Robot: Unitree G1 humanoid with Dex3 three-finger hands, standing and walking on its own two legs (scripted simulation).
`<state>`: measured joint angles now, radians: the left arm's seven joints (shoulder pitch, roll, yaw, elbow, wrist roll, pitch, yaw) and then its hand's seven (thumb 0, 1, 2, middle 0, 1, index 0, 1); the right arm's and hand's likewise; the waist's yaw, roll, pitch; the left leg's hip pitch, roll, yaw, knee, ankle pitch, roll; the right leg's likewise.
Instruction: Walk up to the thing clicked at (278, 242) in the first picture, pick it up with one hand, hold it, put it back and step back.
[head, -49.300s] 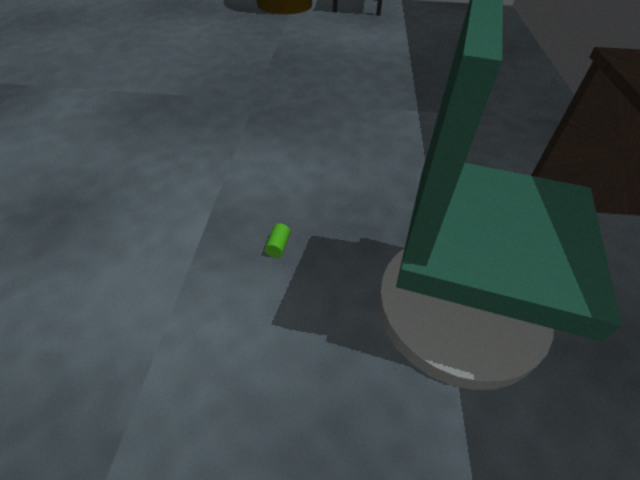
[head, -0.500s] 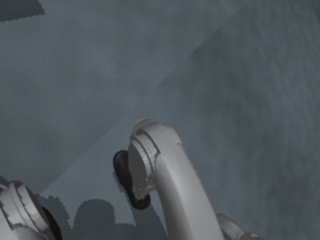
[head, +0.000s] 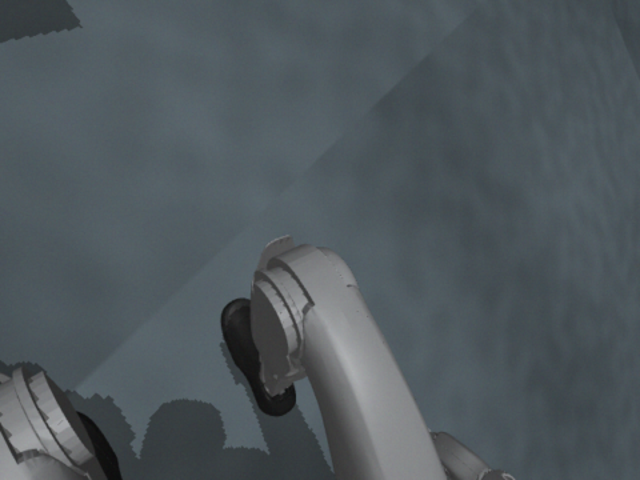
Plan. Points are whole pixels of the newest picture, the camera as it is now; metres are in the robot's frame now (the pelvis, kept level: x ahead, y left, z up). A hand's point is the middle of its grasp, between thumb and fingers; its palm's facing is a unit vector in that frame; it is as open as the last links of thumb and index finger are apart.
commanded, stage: open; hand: left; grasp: from above
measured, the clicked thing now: out of the picture +0.51 +0.34 -0.28
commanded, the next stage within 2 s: withdraw in 0.38 s
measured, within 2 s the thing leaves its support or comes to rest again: neither
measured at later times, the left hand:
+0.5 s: hand out of the picture +0.49 +0.32 -0.25, palm faces -0.40 -0.21 -0.89, open 14.0 cm
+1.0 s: hand out of the picture +0.48 +0.35 -0.10, palm faces -0.39 -0.11 -0.91, open 14.1 cm
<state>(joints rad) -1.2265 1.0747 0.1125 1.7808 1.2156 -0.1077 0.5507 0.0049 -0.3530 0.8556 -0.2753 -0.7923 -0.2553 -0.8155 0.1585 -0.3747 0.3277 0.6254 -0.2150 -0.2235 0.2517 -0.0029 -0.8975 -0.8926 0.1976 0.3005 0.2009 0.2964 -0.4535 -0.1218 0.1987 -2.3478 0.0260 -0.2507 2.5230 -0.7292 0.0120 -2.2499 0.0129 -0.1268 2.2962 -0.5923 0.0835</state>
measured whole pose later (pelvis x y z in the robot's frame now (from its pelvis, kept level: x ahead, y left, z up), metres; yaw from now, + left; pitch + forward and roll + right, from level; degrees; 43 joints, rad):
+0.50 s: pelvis +0.00 +0.00 +0.00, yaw +0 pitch +30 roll -15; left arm -1.22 1.08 0.13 1.76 1.22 -0.10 0.55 0.00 -0.51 1.03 -0.10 -0.99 -0.09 -1.01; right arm 0.16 -0.36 0.33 0.62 -0.22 -0.22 0.25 0.00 -0.89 -0.89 0.20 0.30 0.20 0.30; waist -0.45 -0.12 0.20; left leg -2.35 0.02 -0.25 2.52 -0.73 0.01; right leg -2.25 0.01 -0.13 2.29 -0.59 0.08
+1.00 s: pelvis +0.00 -0.01 +0.03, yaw +6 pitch +34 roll -11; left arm -1.02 0.79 0.02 1.25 1.15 -0.05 0.18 0.00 -0.52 1.02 -0.10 -0.98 -0.09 -1.00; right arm 0.19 -0.33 0.12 0.63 -0.11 -0.01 0.22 0.00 -0.92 -0.90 0.20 0.30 0.20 0.30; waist -0.27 0.03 -0.04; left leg -2.29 0.01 -0.16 2.38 -0.70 0.01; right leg -2.22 -0.03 -0.07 2.23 -0.62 0.05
